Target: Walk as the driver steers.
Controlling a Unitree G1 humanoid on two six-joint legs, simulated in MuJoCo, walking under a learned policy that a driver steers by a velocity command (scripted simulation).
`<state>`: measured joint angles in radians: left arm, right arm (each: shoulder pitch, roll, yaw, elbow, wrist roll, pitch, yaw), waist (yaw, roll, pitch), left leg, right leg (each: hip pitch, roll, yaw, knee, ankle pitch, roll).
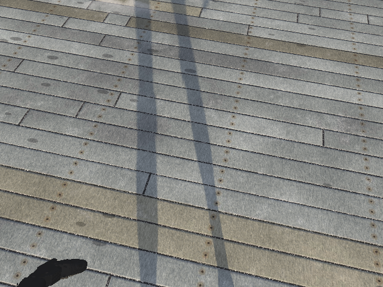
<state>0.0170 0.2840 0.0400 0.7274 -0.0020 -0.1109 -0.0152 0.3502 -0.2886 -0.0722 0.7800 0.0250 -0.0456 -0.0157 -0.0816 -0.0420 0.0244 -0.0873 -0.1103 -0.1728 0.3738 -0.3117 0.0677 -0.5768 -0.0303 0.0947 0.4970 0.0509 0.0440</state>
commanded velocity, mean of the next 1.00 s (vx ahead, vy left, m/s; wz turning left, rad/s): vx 0.30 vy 0.00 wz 0.25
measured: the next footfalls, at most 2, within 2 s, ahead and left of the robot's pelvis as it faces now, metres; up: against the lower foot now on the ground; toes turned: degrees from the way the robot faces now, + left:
right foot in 0.06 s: +0.22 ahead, -0.13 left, +0.00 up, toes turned +6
left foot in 0.52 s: +0.36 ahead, +0.14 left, +0.00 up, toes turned +12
